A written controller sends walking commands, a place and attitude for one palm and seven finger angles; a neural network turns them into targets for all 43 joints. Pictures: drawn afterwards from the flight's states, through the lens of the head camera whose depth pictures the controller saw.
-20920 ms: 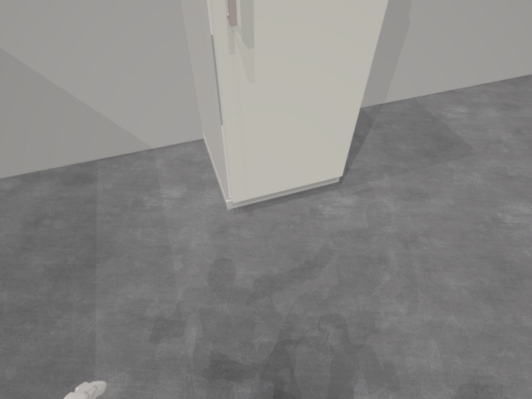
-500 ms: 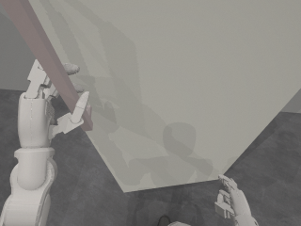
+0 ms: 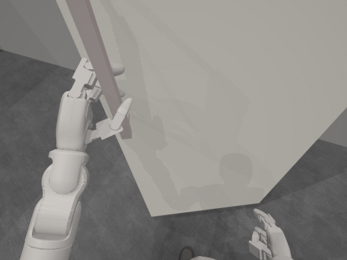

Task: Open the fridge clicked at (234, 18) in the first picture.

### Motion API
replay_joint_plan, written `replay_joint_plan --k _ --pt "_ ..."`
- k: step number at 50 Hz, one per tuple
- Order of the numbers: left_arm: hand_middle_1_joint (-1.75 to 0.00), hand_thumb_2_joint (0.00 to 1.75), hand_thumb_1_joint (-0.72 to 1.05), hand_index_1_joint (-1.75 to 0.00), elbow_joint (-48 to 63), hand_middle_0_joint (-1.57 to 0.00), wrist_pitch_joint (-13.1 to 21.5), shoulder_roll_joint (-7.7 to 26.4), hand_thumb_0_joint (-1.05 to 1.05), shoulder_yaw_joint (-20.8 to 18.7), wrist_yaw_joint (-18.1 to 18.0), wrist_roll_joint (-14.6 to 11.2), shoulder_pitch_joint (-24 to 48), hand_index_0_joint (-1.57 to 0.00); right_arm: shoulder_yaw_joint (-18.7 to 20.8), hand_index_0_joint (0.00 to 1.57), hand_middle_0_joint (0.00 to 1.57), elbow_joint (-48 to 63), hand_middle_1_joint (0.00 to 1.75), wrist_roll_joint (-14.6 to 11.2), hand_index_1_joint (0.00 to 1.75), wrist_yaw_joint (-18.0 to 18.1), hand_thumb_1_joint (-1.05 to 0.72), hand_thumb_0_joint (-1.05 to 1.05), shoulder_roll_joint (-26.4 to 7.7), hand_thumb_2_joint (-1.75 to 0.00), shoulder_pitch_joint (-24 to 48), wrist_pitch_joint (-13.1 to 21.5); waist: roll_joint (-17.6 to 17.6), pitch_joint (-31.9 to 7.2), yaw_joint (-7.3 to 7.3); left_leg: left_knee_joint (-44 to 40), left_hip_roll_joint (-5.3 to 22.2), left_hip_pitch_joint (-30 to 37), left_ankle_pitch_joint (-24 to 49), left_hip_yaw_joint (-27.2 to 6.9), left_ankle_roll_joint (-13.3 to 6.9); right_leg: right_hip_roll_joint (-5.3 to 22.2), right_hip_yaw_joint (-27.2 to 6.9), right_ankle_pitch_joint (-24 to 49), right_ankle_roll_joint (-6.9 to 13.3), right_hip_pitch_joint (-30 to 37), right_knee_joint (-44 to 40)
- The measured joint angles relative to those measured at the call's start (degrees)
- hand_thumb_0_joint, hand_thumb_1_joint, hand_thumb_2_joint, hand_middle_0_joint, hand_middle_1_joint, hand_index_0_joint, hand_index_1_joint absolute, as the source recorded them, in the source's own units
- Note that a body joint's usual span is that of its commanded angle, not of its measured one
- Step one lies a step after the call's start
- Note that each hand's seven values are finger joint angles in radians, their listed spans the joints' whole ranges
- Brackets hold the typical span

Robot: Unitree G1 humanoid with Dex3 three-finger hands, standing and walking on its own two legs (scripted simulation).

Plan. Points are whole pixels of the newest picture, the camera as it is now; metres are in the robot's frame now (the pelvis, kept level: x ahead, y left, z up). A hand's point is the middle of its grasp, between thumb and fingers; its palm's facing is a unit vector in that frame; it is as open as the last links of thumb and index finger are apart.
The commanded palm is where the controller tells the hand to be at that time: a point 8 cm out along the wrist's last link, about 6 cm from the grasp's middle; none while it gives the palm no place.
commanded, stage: walk backward, drawing the door open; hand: left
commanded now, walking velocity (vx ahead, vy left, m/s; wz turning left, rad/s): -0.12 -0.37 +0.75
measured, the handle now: (107, 69) +0.36 +0.10 +0.27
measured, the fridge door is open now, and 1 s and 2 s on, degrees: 30 65 77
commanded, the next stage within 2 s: stop walking and hold the door back in 1.32 s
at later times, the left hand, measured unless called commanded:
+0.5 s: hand (156, 219) +0.16 +0.02 +0.21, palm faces +0.38 -0.89 -0.26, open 7.5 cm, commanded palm +0.11 +0.05 +0.21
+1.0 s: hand out of the picture +0.05 -0.09 +0.21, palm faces +0.74 -0.63 -0.21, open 7.3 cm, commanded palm -0.01 -0.08 +0.21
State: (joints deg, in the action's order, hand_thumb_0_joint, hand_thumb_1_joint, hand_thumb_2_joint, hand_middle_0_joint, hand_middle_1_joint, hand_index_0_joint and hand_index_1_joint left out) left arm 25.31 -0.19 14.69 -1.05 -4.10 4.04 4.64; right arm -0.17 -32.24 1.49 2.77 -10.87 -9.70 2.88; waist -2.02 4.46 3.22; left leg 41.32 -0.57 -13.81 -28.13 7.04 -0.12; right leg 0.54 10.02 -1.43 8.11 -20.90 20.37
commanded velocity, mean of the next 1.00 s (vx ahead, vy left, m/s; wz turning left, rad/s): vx -0.15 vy -0.32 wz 0.66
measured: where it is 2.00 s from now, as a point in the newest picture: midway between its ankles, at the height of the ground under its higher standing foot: outside the picture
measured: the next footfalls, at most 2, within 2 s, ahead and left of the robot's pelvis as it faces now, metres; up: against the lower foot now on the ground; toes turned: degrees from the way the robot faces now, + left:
left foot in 0.04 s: -0.03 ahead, +0.14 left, +0.00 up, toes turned +7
right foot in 0.26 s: +0.05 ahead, -0.21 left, +0.00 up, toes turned +11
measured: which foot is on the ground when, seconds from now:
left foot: up 0.00-0.02, down 0.04-0.26, up 0.28-0.56, down 0.58-0.88, up 0.90-1.00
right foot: down 0.00-0.02, up 0.04-0.24, down 0.26-0.58, up 0.60-0.86, down 0.88-1.00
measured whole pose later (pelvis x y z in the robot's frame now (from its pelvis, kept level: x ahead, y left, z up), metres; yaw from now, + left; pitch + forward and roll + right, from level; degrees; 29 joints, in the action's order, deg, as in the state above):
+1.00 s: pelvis -0.08 -0.40 -0.01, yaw +39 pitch -1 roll +0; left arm 34.3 5.3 16.3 -11.8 -4.3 -3.0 -1.6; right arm 2.2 -36.7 -0.4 2.9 -10.4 -4.2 4.0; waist -0.5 12.0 1.3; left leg 66.3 2.7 -30.5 -33.3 0.3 2.6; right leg 4.2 4.5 -16.3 -1.4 -15.8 33.8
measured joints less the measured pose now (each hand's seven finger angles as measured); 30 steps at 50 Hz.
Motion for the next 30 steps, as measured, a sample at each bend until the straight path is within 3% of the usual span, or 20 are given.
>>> replay_joint_plan --k 1,2,3,5,7,9,12,13,15,18,21,25,28,29,30 --pt "-1.41 0.67 0.58 -1.14 0.50 -0.35 -0.69 0.08 -0.15 0.49 0.02 0.27 -0.08 -0.22 0.01 0.20 0.20 0.66 0.30 -0.28 0.30 -0.14 -0.90 0.02 -0.34 -0.90 -0.36 0.26 0.47 -0.67 -0.01 -7.73 0.46 3.30 3.07 1.06 -0.30 -0.43 0.77 0.07 -1.72 -0.83 0.29" --pt "-1.41 0.66 0.58 -1.12 1.06 -0.34 -1.48 -0.02 -0.15 0.91 -0.02 0.34 0.24 -0.21 0.22 0.20 0.20 2.33 0.30 -0.32 0.30 -0.35 -0.90 0.01 -1.29 -0.90 -1.08 0.64 2.87 -1.39 0.28 -16.15 1.99 6.29 6.80 -0.58 -1.77 -2.06 1.60 -2.97 -5.57 -3.44 4.11" --pt "-1.41 0.66 0.59 -1.10 0.60 -0.34 -1.37 0.54 -0.16 1.11 0.11 0.08 1.19 -0.19 0.95 0.20 0.20 2.71 0.30 0.05 0.30 -0.46 -0.90 0.01 -0.93 -0.90 -1.11 1.11 3.05 -1.08 1.03 -17.69 2.21 5.82 9.57 -2.33 -1.31 -1.89 -0.30 -8.88 -7.82 -6.75 12.99" --pt "-1.40 0.66 0.59 -1.08 -1.76 -0.33 0.35 0.81 -0.16 1.39 1.33 -0.59 2.41 -0.18 2.02 0.19 0.20 1.81 0.30 -0.08 0.30 -1.07 -0.90 0.01 0.19 -0.90 -1.10 0.84 2.92 0.79 1.21 -15.94 2.46 4.96 11.82 -5.46 1.34 -2.34 -5.61 -17.69 -9.25 -10.26 30.71" --pt "-1.40 0.67 0.59 -1.09 -3.22 -0.33 1.79 0.18 -0.16 1.87 2.63 -1.38 2.74 -0.18 2.30 0.19 0.20 0.29 0.30 -0.38 0.30 -1.54 -0.90 0.01 0.37 -0.90 -1.45 1.29 4.91 1.88 0.82 -16.20 4.34 4.23 13.41 -9.27 2.70 -2.87 -7.57 -21.77 -10.02 -10.69 37.95" --pt "-1.40 0.69 0.58 -1.11 -2.78 -0.33 2.48 -0.44 -0.15 1.97 3.19 -2.11 2.64 -0.18 1.99 0.19 0.20 -0.82 0.30 -0.76 0.30 -2.13 -0.90 0.01 0.21 -0.90 -1.38 1.77 6.57 3.07 -0.64 -16.58 6.52 3.46 14.63 -11.83 4.10 -2.37 -8.72 -21.78 -10.50 -7.94 33.90" --pt "-1.40 0.72 0.57 -1.13 -0.07 -0.35 2.58 -0.15 -0.15 0.57 2.54 -3.23 1.53 -0.19 1.24 0.20 0.20 -1.18 0.30 -1.61 0.30 -2.71 -0.90 0.01 0.84 -0.90 -1.03 2.28 6.74 4.24 -3.05 -14.67 8.57 1.62 14.53 -13.78 6.79 -0.94 -10.14 -18.55 -11.30 0.03 20.37" --pt "-1.40 0.73 0.57 -1.14 0.71 -0.36 2.44 0.37 -0.16 -0.24 2.15 -3.64 1.48 -0.18 0.95 0.20 0.21 -1.12 0.30 -1.96 0.30 -2.77 -0.90 0.01 1.31 -0.90 -0.93 2.32 5.82 4.19 -3.71 -12.71 8.37 0.32 13.78 -14.27 6.94 0.15 -10.36 -14.77 -11.47 3.50 14.19" --pt "-1.40 0.75 0.57 -1.15 1.72 -0.38 3.29 -0.21 -0.17 -2.59 1.34 -3.80 1.34 -0.17 0.74 0.20 0.21 -1.94 0.30 -2.36 0.30 -2.71 -0.90 0.01 0.82 -0.90 2.01 1.75 6.84 6.24 -3.31 -2.69 8.21 -4.53 6.05 -15.57 3.96 -0.95 -8.30 -12.52 -8.74 3.22 13.87" --pt "-1.39 0.78 0.56 -1.17 3.85 -0.39 3.85 -0.19 -0.16 -4.62 0.93 -4.76 -0.58 -0.17 1.46 0.20 0.21 -2.58 0.30 -1.92 0.30 -1.75 -0.90 0.02 0.54 -0.90 5.20 1.17 4.90 8.26 -2.25 18.59 2.57 -11.59 -2.56 -12.54 2.23 0.46 -6.74 -12.58 -5.57 1.86 15.02" --pt "-1.40 0.79 0.56 -1.19 5.36 -0.40 4.38 -0.47 -0.14 -4.37 0.56 -4.81 -2.99 -0.17 1.78 0.20 0.21 -1.69 0.30 -1.10 0.30 -0.63 -0.90 0.02 0.42 -0.90 5.38 0.52 2.73 8.32 -1.27 24.57 -0.05 -12.39 -3.40 -6.04 2.20 1.76 -4.44 -10.60 -4.16 2.61 12.19" --pt "-1.40 0.78 0.55 -1.19 6.93 -0.40 3.43 -0.45 -0.14 -1.88 0.57 -2.81 -4.85 -0.19 1.46 0.19 0.20 -0.30 0.30 -0.26 0.30 0.44 -0.91 0.02 0.47 -0.90 2.99 0.24 0.23 5.40 -1.05 12.92 -0.99 -6.71 -4.34 0.36 1.32 2.28 -0.18 -8.02 -2.57 2.50 8.25" --pt "-1.40 0.75 0.56 -1.15 8.41 -0.40 1.61 -0.11 -0.15 -0.15 0.57 -1.21 -5.13 -0.20 1.08 0.19 0.20 1.04 0.30 -0.26 0.30 0.41 -0.91 0.01 0.26 -0.90 0.92 1.21 -0.08 2.19 -1.47 -4.85 -0.34 0.35 1.78 2.75 0.59 1.14 2.76 -7.07 -1.60 0.03 8.07" --pt "-1.40 0.73 0.57 -1.13 8.93 -0.40 0.91 0.01 -0.16 0.04 0.51 -0.98 -4.85 -0.19 1.11 0.20 0.20 2.17 0.30 -0.28 0.30 0.32 -0.91 0.01 -0.14 -0.90 0.18 1.72 1.02 1.18 -1.44 -11.34 0.55 2.72 7.21 1.58 -0.79 0.26 3.53 -8.06 -3.38 -2.17 10.91" --pt "-1.40 0.72 0.57 -1.11 8.30 -0.40 1.34 0.52 -0.17 -0.10 0.51 -0.99 -4.09 -0.18 1.52 0.20 0.20 2.30 0.30 -0.01 0.30 0.31 -0.90 0.01 0.47 -0.90 0.25 1.96 0.28 1.77 -1.27 -11.71 0.24 2.51 9.69 0.90 -1.85 0.60 1.73 -12.46 -6.03 -4.35 16.86"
